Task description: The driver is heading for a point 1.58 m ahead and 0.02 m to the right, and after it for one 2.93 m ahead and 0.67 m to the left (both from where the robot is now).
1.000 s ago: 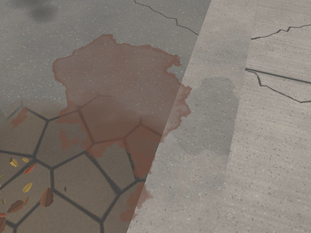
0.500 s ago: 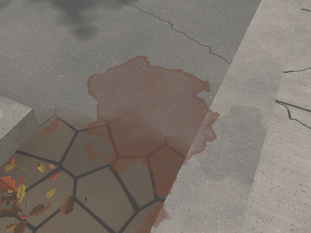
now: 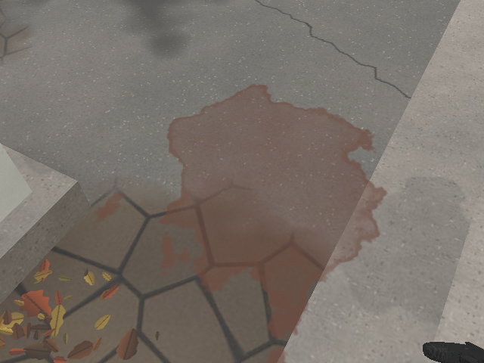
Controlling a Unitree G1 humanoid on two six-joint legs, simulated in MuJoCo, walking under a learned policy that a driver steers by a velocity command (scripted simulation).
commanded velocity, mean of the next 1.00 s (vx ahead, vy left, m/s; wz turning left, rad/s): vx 0.49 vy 0.00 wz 0.00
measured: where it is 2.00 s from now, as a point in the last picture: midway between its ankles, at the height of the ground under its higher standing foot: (287, 165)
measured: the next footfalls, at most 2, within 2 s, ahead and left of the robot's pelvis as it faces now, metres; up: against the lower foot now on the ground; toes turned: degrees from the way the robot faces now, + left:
left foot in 0.14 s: +0.27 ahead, +0.14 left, +0.00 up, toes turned +1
right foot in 0.66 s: +0.57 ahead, -0.11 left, +0.00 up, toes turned -2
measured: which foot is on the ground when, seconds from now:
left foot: up 0.00-0.12, down 0.14-0.68, up 0.70-1.00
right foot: down 0.00-0.16, up 0.18-0.64, down 0.66-1.00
